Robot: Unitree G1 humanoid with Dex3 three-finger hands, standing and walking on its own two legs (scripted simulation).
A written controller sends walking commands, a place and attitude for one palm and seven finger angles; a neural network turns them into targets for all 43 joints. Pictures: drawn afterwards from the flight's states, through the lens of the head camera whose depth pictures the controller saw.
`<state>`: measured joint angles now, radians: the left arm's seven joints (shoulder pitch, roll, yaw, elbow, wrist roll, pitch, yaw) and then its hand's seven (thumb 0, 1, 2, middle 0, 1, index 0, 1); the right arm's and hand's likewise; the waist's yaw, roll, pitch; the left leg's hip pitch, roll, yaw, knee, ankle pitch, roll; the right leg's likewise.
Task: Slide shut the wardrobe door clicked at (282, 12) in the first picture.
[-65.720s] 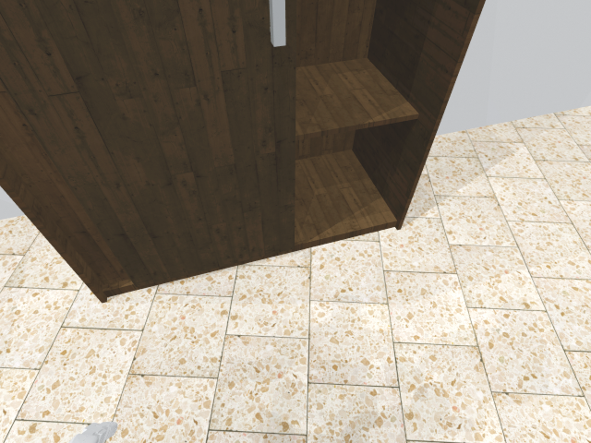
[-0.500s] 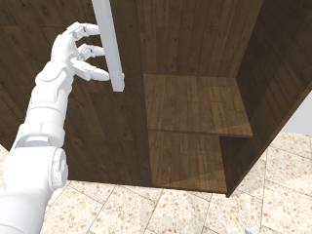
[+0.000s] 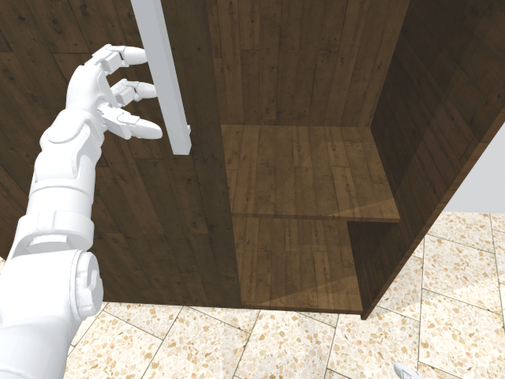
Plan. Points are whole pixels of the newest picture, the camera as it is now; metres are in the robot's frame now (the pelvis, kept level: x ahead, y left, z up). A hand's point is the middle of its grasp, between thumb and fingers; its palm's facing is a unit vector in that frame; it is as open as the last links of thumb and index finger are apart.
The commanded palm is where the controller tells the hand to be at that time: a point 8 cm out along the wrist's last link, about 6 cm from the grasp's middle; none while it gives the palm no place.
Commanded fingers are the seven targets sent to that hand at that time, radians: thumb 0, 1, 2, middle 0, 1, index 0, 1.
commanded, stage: move the hooked fingers beside the handle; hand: left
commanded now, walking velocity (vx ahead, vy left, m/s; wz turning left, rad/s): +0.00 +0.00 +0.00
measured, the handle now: (167, 66) +0.49 +0.13 +0.27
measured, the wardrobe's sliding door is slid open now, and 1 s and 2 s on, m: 0.47 0.47 0.47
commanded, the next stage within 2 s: none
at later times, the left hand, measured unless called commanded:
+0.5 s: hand (117, 104) +0.43 +0.20 +0.25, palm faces -0.01 -1.00 -0.06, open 14.0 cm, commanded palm +0.41 +0.24 +0.24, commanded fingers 0.00 -0.50 0.30 -0.30 -1.20 -0.30 -1.20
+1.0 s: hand (107, 100) +0.42 +0.21 +0.25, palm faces +0.00 -1.00 -0.06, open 14.0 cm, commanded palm +0.41 +0.25 +0.25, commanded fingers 0.00 -0.50 0.30 -0.30 -1.20 -0.30 -1.20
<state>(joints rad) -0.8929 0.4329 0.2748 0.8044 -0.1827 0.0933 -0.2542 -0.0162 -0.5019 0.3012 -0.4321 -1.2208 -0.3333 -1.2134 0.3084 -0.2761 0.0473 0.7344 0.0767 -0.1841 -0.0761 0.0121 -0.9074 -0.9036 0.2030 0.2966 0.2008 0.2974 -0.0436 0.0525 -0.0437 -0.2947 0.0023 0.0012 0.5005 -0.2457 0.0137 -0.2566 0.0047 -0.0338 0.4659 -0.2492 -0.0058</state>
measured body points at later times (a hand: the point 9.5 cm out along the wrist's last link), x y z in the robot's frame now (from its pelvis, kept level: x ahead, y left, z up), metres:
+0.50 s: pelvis +0.02 +0.00 +0.00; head +0.01 -0.02 +0.45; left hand +0.42 +0.25 +0.25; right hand +0.16 -0.26 -0.10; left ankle +0.01 +0.11 -0.74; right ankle +0.00 -0.12 -0.74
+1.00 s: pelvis +0.02 +0.00 +0.00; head +0.02 -0.02 +0.45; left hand +0.42 +0.26 +0.26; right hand +0.18 -0.25 -0.10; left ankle +0.01 +0.11 -0.74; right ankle +0.00 -0.12 -0.74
